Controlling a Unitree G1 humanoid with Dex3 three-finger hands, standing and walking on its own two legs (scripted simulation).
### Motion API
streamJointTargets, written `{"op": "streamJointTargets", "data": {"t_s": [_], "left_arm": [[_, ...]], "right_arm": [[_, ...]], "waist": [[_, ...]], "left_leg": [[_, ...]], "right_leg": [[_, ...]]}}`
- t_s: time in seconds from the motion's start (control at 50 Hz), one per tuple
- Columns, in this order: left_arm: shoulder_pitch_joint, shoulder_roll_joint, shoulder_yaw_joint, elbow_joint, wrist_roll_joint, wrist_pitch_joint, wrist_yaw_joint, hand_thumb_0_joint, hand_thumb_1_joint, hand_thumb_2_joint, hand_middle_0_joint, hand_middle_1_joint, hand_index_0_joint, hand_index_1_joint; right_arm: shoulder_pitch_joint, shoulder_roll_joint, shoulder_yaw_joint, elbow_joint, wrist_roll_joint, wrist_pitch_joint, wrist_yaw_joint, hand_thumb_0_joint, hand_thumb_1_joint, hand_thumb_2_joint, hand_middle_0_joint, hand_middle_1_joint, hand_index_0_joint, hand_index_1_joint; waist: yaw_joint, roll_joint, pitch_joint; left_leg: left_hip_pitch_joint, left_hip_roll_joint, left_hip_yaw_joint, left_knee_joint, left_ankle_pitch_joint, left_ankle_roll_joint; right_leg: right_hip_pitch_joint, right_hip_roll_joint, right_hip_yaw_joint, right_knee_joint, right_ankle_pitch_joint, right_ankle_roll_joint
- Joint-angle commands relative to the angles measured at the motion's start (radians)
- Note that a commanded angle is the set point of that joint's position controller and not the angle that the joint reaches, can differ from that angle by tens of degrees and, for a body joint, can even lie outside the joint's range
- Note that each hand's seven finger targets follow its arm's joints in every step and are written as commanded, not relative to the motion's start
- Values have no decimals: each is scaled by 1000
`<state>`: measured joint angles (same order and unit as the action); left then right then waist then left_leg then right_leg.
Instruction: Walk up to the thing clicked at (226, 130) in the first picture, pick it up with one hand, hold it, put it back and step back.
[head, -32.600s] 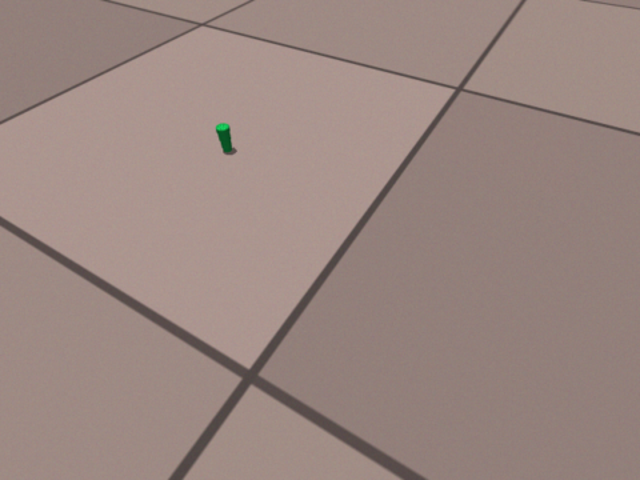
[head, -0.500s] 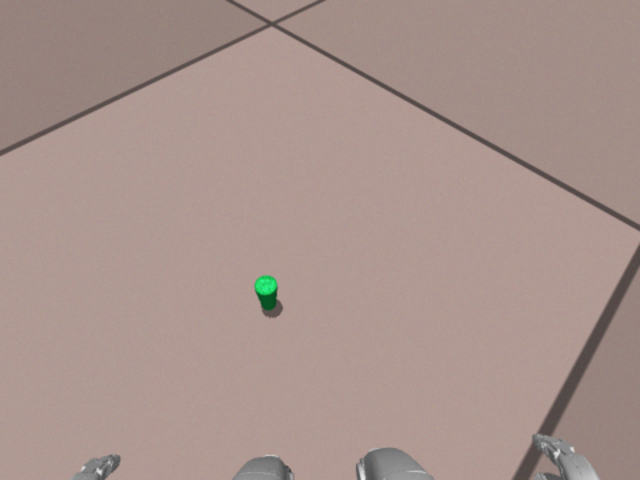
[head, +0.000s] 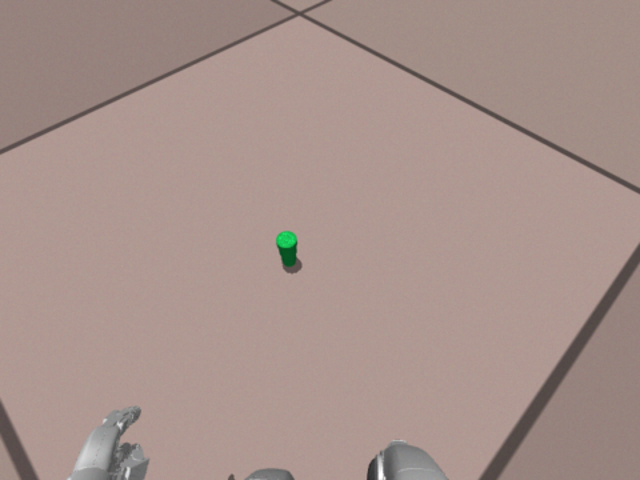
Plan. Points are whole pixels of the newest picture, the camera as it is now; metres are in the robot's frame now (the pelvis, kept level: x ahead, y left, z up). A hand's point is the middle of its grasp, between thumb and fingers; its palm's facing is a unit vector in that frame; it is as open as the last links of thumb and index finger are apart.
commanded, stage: step back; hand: left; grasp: from the side
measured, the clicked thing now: (288, 251) +0.85 +0.16 -0.68
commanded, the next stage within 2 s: stand in 1.54 s
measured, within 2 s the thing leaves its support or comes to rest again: neither
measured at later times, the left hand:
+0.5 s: hand out of the picture -0.13 +0.24 -0.13, palm faces -0.06 -0.91 -0.41, open 7.4 cm
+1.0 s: hand out of the picture -0.13 +0.23 -0.13, palm faces +0.01 -0.92 -0.38, open 7.4 cm
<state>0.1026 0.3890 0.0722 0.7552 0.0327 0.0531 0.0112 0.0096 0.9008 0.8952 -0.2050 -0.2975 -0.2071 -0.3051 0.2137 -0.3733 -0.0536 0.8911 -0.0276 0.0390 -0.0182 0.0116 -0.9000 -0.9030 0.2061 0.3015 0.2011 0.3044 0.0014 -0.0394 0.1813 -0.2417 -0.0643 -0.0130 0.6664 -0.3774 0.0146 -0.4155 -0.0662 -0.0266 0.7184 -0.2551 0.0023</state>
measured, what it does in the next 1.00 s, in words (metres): walks backwards: right foot, then left foot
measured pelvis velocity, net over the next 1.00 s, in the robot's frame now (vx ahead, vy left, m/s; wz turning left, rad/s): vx -0.20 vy -0.05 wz -0.01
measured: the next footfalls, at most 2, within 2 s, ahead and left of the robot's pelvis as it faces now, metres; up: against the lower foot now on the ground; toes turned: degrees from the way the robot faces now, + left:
right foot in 0.38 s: -0.14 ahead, -0.15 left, +0.00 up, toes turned -3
left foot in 0.68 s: -0.16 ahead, +0.10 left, +0.00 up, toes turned -2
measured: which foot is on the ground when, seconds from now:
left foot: down 0.00-0.40, up 0.42-0.66, down 0.68-0.96, up 0.98-1.00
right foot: down 0.00-0.00, up 0.02-0.36, down 0.38-1.00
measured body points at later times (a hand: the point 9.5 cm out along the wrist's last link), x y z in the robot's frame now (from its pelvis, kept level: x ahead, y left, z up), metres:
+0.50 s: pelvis -0.18 -0.03 +0.01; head -0.15 -0.05 +0.46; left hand -0.12 +0.29 -0.10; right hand -0.08 -0.36 -0.11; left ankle -0.09 +0.11 -0.66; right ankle -0.20 -0.14 -0.71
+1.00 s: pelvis -0.20 -0.05 +0.01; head -0.21 -0.05 +0.46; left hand -0.14 +0.28 -0.11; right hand -0.15 -0.36 -0.12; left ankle -0.20 +0.09 -0.71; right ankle -0.18 -0.15 -0.72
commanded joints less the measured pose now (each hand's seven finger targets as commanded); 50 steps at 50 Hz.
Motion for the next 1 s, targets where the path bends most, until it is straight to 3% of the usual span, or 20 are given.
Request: {"op": "streamJointTargets", "data": {"t_s": [0.0, 0.08, 0.22, 0.32, 0.34, 0.36, 0.38, 0.4, 0.46, 0.58, 0.66, 0.68, 0.7, 0.72, 0.82, 0.9, 0.92, 0.94, 0.96, 0.98], "left_arm": [[-57, 201, 63, -85, -13, -4, 27, 0, 900, 900, -200, -300, -200, -300], [63, 197, 65, -10, -26, 3, 25, 0, 900, 900, -200, -300, -200, -300], [79, 174, 51, -2, -12, -4, 4, 0, 900, 900, -200, -300, -200, -300], [246, 165, 53, 104, -10, -21, -12, 0, 900, 900, -200, -300, -200, -300], [268, 190, 66, 123, 1, -29, -10, 0, 900, 900, -200, -300, -200, -300], [260, 247, 83, 114, 19, -32, -9, 0, 900, 900, -200, -300, -200, -300], [168, 376, 108, 63, 22, -27, -7, 0, 900, 900, -200, -300, -200, -300], [72, 395, 109, 24, 23, -35, 1, 0, 900, 900, -200, -300, -200, -300], [-18, 247, 74, 21, 19, -57, 10, 0, 900, 900, -200, -300, -200, -300], [117, 272, 86, 57, 23, -75, -4, 0, 900, 900, -200, -300, -200, -300], [94, 230, 50, 63, 11, -56, -14, 0, 900, 900, -200, -300, -200, -300], [99, 181, 34, 65, 8, -55, -16, 0, 900, 900, -200, -300, -200, -300], [33, 153, 29, 60, -14, -58, -18, 0, 900, 900, -200, -300, -200, -300], [-1, 237, 58, 68, -3, -61, -13, 0, 900, 900, -200, -300, -200, -300], [95, 197, 46, 128, -12, -83, -30, 0, 900, 900, -200, -300, -200, -300], [162, 174, 54, 180, -2, -95, -18, 0, 900, 900, -200, -300, -200, -300], [170, 205, 63, 186, 7, -101, -9, 0, 900, 900, -200, -300, -200, -300], [201, 281, 77, 180, 16, -109, -2, 0, 900, 900, -200, -300, -200, -300], [144, 330, 87, 164, 11, -111, -3, 0, 900, 900, -200, -300, -200, -300], [103, 314, 84, 142, 5, -116, -4, 0, 900, 900, -200, -300, -200, -300]], "right_arm": [[-7, -398, -96, -103, -14, -34, -2, 0, -900, -900, 200, 300, 200, 300], [-109, -261, -55, -113, -12, -43, -22, 0, -900, -900, 200, 300, 200, 300], [-63, -258, -64, -132, -13, -27, -14, 0, -900, -900, 200, 300, 200, 300], [-109, -308, -75, -134, -9, 2, -5, 0, -900, -900, 200, 300, 200, 300], [-98, -270, -63, -131, -3, 5, -2, 0, -900, -900, 200, 300, 200, 300], [-96, -201, -45, -145, 1, 2, 1, 0, -900, -900, 200, 300, 200, 300], [-173, -182, -50, -169, 4, 0, -16, 0, -900, -900, 200, 300, 200, 300], [-174, -232, -66, -162, 4, 3, -19, 0, -900, -900, 200, 300, 200, 300], [-61, -206, -52, -90, 13, -16, -10, 0, -900, -900, 200, 300, 200, 300], [-91, -207, -47, -62, -9, -44, 16, 0, -900, -900, 200, 300, 200, 300], [31, -196, -61, 21, -5, -71, 16, 0, -900, -900, 200, 300, 200, 300], [74, -229, -76, 35, -13, -78, 12, 0, -900, -900, 200, 300, 200, 300], [61, -314, -85, 27, -16, -82, 12, 0, -900, -900, 200, 300, 200, 300], [47, -360, -96, 12, -13, -84, 17, 0, -900, -900, 200, 300, 200, 300], [-31, -268, -69, 2, -16, -94, 19, 0, -900, -900, 200, 300, 200, 300], [-72, -217, -48, -9, -4, -61, 24, 0, -900, -900, 200, 300, 200, 300], [-38, -163, -30, -12, 1, -58, 21, 0, -900, -900, 200, 300, 200, 300], [-72, -129, -21, -36, 4, -59, 19, 0, -900, -900, 200, 300, 200, 300], [-63, -180, -38, -19, -4, -54, 6, 0, -900, -900, 200, 300, 200, 300], [-26, -213, -49, -2, 0, -57, 6, 0, -900, -900, 200, 300, 200, 300]], "waist": [[-59, 277, -184], [40, 140, -169], [-22, 218, -213], [35, 254, -291], [40, 174, -276], [40, -29, -209], [94, -240, -137], [68, -207, -54], [-18, -54, -88], [81, -135, -98], [6, -53, -133], [-15, 66, -165], [-32, 232, -146], [-46, 181, -67], [-4, 204, -111], [54, 155, -116], [57, 44, -125], [82, -127, -130], [67, -80, -72], [46, -8, -49]], "left_leg": [[-110, 478, -575, -367, 397, 290], [-29, 332, -258, -242, 568, 210], [129, 324, -217, -239, 405, 237], [-12, 289, -172, -217, 120, 154], [-110, 237, -136, -143, 33, 98], [-329, 116, -66, 39, -120, 31], [-319, -17, -82, 255, -214, -25], [-272, 29, -185, 432, -188, -41], [-267, -29, -139, 459, -36, -22], [-248, 52, -45, 82, -138, -42], [134, 20, 7, -300, 24, 7], [249, 127, -193, -335, -78, 45], [138, 335, -547, -451, -438, 158], [-7, 407, -619, -490, -493, 246], [11, 281, -310, -383, -143, 175], [-217, 199, -159, -217, -162, 89], [-310, 147, -120, -98, -152, 51], [-430, 16, -51, 140, -168, 11], [-353, 52, -100, 264, -216, -1], [-329, 70, -146, 289, -171, 1]], "right_leg": [[-7, 138, 154, 377, -412, -13], [-80, 163, 227, 606, -265, -18], [-38, 116, 122, 273, -268, 40], [265, 92, -7, -258, -132, -33], [314, 77, 50, -303, -115, -51], [321, -77, 326, -365, -279, -102], [17, -326, 592, -495, -409, -252], [-149, -397, 660, -539, -456, -310], [21, -156, 260, -356, -101, -166], [225, -193, 321, -391, -437, -189], [64, -126, 177, -241, -239, -129], [-71, -70, 113, -117, -235, -84], [-154, 56, -8, 60, -287, -24], [-115, 20, 74, 181, -320, -29], [7, 24, 30, 34, -220, -21], [342, 95, -26, -255, -54, -28], [428, 35, 107, -310, -110, -46], [412, -189, 483, -465, -349, -135], [218, -345, 611, -524, -495, -231], [188, -339, 589, -510, -473, -254]]}}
